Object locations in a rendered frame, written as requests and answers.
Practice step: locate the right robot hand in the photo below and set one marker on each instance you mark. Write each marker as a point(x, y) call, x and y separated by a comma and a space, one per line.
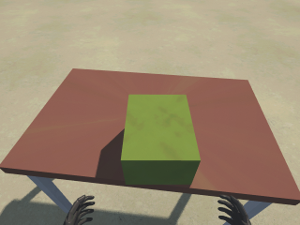
point(237, 213)

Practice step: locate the carton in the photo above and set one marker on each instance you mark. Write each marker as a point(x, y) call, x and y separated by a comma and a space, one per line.
point(159, 144)

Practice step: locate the left robot hand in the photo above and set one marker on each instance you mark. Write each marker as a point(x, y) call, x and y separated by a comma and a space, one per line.
point(75, 213)

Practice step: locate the table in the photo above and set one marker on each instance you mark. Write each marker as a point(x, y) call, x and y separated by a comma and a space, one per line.
point(78, 136)

